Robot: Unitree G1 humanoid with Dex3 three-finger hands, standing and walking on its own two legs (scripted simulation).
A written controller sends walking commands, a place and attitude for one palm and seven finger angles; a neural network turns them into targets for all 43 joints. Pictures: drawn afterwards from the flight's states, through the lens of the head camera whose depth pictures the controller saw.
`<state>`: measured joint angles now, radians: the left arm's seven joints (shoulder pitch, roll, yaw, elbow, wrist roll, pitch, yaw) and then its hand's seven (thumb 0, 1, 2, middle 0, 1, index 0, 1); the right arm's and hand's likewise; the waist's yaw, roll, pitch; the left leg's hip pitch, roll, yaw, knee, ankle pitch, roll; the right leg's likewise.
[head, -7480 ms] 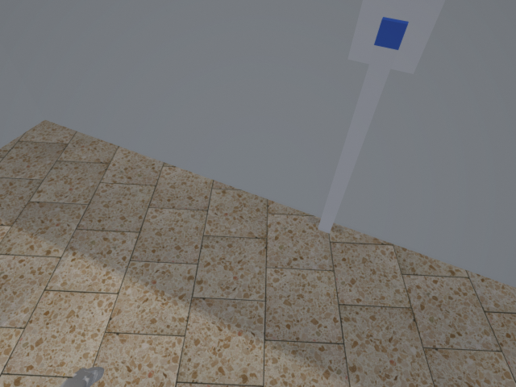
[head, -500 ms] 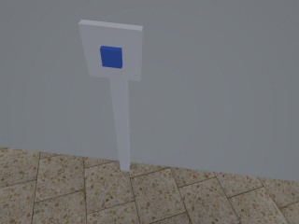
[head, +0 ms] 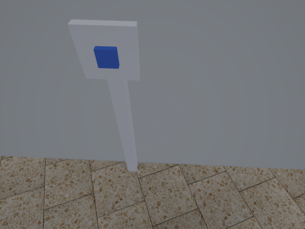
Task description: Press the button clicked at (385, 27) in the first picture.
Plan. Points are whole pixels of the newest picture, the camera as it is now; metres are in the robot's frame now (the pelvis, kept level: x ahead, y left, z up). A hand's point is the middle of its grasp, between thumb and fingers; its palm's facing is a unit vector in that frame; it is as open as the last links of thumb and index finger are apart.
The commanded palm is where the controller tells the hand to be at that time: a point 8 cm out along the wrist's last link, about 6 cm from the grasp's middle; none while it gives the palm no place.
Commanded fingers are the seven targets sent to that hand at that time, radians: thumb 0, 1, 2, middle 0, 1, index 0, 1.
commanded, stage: look again from close up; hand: left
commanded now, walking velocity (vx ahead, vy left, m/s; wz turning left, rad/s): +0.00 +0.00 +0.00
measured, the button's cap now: (107, 57) +0.54 +0.16 +0.16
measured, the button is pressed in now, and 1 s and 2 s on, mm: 0 0 0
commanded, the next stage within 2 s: shuffle to correct the standing spot in 0.36 s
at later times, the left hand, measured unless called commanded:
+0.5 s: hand out of the picture +0.02 +0.15 -0.17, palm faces +0.01 -0.98 -0.20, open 7.3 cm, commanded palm none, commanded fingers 0.00 0.90 0.90 -0.20 -0.30 -0.20 -0.30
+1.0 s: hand out of the picture +0.04 +0.15 -0.18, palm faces +0.03 -0.97 -0.24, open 7.3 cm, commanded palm none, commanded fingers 0.00 0.90 0.90 -0.20 -0.30 -0.20 -0.30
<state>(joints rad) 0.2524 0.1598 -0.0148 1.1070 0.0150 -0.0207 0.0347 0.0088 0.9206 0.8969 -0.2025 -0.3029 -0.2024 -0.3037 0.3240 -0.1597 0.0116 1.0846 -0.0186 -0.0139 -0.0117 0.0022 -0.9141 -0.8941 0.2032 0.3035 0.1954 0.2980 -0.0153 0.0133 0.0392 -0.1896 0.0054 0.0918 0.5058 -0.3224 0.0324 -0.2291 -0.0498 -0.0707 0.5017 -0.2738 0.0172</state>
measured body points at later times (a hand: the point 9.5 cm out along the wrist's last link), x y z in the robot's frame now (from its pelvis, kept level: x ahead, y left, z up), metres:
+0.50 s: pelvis +0.02 -0.02 +0.00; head +0.04 -0.03 +0.45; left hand +0.02 +0.20 -0.15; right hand +0.01 -0.23 -0.16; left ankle -0.03 +0.09 -0.74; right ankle -0.01 -0.13 -0.74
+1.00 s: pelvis +0.03 -0.03 +0.00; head +0.07 -0.04 +0.44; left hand +0.04 +0.20 -0.16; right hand +0.05 -0.26 -0.17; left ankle -0.03 +0.09 -0.74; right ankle -0.01 -0.13 -0.74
